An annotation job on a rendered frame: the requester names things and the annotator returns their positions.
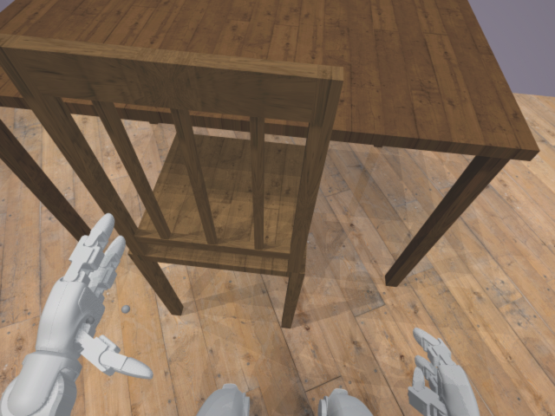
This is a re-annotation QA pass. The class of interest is left robot forearm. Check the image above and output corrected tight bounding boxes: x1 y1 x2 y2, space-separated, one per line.
0 351 82 416

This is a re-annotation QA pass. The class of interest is chair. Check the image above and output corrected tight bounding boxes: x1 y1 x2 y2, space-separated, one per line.
0 34 343 328

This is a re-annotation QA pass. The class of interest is right robot hand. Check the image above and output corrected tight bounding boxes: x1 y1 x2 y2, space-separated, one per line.
408 328 480 416

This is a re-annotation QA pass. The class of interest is left robot hand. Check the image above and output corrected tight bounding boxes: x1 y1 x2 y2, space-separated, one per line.
35 213 153 379

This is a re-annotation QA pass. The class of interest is right robot shin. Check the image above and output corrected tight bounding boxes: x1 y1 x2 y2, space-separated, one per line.
330 388 348 395

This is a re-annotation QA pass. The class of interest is robot left thigh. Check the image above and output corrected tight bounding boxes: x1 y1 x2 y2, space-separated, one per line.
196 388 250 416

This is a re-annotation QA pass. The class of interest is table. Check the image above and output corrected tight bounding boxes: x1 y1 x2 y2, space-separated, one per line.
0 0 540 287

